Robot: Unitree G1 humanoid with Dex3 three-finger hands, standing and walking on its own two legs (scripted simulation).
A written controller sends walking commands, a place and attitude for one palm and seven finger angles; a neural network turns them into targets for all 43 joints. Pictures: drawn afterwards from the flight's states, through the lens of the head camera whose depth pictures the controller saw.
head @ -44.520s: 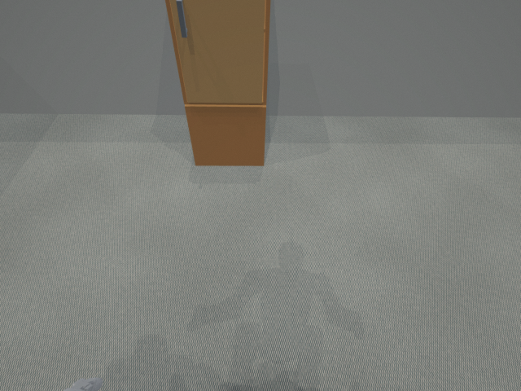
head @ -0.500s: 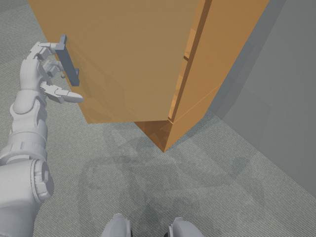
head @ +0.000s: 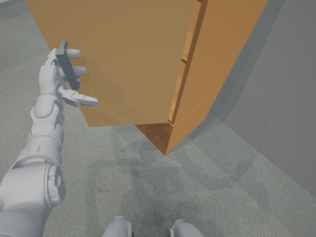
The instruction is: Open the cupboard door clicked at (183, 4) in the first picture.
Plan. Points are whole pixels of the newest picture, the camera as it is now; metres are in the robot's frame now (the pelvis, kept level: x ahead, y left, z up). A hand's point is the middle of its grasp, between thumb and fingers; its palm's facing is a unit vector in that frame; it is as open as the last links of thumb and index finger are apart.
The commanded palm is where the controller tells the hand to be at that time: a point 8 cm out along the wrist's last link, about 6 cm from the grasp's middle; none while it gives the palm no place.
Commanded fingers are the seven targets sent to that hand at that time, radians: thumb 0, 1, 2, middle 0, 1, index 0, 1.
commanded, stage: slide the fingers in behind the handle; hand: left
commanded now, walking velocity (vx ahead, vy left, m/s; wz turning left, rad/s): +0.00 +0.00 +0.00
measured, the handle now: (70, 66) +0.54 +0.21 +0.09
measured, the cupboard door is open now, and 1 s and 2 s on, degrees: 52 52 81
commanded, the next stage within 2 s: close the thumb around the handle in 0.42 s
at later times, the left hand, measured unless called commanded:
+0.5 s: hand (79, 80) +0.49 +0.18 +0.09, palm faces +0.05 -1.00 +0.00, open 14.0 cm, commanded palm +0.46 +0.22 +0.09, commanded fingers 0.00 -0.50 0.30 -0.30 -1.20 -0.30 -1.20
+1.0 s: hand (79, 79) +0.49 +0.18 +0.08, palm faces +0.05 -1.00 -0.01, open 7.9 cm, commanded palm +0.46 +0.22 +0.09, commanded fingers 0.00 0.90 0.90 -0.40 -1.35 -0.40 -1.35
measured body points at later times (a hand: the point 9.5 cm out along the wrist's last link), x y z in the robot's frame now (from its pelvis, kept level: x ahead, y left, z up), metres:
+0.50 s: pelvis +0.00 +0.00 +0.00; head +0.10 +0.01 +0.44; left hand +0.48 +0.23 +0.09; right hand +0.02 -0.26 -0.12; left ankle +0.03 +0.10 -0.68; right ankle -0.01 -0.12 -0.68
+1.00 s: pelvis +0.00 +0.00 +0.00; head +0.10 +0.02 +0.44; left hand +0.48 +0.23 +0.09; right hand +0.02 -0.26 -0.12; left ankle +0.03 +0.10 -0.68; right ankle -0.01 -0.12 -0.68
